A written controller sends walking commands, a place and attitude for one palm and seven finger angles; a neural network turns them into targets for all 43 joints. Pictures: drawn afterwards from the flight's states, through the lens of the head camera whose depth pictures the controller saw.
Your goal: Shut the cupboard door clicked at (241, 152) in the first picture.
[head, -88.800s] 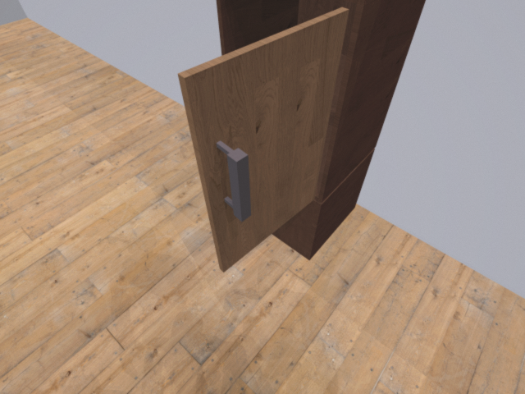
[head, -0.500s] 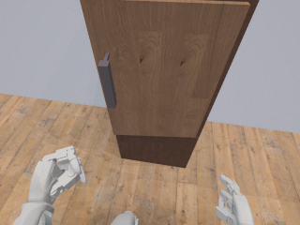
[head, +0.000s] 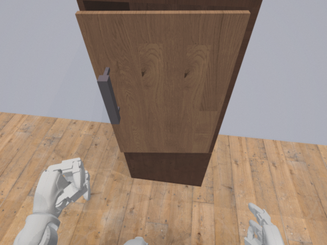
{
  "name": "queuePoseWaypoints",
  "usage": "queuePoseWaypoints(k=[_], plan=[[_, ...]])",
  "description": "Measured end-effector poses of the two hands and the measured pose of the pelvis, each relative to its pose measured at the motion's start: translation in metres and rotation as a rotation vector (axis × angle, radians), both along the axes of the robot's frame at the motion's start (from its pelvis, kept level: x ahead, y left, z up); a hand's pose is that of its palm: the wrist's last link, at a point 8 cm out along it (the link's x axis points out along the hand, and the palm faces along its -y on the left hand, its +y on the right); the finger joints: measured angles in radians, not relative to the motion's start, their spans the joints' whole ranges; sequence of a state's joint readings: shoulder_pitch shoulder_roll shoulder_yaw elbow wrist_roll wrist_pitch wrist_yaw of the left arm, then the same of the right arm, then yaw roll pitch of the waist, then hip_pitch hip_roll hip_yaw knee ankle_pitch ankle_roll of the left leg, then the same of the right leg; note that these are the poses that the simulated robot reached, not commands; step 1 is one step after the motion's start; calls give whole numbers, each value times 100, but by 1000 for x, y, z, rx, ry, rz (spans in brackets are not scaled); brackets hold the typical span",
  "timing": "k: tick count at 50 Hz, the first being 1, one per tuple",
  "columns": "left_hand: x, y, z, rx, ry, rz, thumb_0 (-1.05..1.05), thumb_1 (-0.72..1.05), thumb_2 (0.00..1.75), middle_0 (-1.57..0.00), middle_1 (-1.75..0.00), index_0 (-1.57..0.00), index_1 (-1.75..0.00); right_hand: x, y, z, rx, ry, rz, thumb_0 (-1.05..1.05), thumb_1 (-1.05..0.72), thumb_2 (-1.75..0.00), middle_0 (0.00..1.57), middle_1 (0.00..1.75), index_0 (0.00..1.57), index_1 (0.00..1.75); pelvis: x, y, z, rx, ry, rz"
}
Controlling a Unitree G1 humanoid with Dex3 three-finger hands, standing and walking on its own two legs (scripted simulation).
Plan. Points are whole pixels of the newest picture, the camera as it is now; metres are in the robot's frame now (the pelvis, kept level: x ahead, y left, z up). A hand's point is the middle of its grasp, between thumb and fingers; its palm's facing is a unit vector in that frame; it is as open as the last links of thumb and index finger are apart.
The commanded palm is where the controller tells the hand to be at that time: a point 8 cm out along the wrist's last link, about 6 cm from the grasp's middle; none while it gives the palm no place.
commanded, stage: raise the hand and make a fist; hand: left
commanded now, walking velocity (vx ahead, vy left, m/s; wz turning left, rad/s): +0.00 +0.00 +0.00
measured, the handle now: (111, 96) +0.51 +0.20 +0.07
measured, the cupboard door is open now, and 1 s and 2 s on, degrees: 7 7 7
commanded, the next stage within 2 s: bring the fist close to the handle in 0.16 s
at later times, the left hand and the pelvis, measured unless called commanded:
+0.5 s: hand (92, 170) +0.26 +0.18 +0.07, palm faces +0.03 -1.00 -0.03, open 3.1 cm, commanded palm +0.25 +0.23 +0.08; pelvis +0.00 +0.00 +0.00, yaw +0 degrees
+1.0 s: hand (106, 136) +0.36 +0.17 +0.08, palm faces +0.03 -1.00 -0.02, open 3.1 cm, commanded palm +0.34 +0.22 +0.08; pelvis +0.00 +0.01 +0.00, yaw -1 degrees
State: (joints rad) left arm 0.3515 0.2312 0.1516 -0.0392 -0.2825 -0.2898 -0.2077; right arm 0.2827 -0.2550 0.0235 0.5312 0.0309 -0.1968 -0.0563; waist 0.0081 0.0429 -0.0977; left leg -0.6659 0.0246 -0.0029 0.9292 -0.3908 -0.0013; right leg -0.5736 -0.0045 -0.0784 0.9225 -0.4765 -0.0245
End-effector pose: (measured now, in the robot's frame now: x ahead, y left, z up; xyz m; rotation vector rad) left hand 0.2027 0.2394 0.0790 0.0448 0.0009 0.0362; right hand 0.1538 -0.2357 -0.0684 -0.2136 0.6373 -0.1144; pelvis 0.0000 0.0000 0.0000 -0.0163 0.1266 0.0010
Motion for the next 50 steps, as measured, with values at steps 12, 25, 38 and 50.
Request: queuePoseWaypoints(k=[12, 25, 38, 50], plan=[[-1, -8, 0, 0, -9, 2, 2, 90, 90, -130, -150, -130, -150, 7, -6, -3, 12, -7, 2, 2, -91, -90, 21, 29, 20, 30, 1, -8, -1, 7, 1, 0], [39, -6, -3, -14, -32, -11, 2, 90, 90, -130, -150, -130, -150, 9, 0, -11, 5, 27, 8, 2, -90, -90, 21, 30, 20, 30, 0, -4, -4, 2, 16, 5], [98, -9, -4, -29, -18, -12, 2, 90, 90, -130, -150, -130, -150, -10, 0, -15, 2, 115, -35, 2, -90, -90, 21, 30, 20, 30, 5, 4, 1, 6, 31, -13], [131, -16, -2, -26, -29, -2, 2, 90, 90, -130, -150, -130, -150, -28, -3, -22, 4, 194, -71, 1, -91, -90, 21, 29, 20, 30, 5, 7, 2, 7, 42, -23]])
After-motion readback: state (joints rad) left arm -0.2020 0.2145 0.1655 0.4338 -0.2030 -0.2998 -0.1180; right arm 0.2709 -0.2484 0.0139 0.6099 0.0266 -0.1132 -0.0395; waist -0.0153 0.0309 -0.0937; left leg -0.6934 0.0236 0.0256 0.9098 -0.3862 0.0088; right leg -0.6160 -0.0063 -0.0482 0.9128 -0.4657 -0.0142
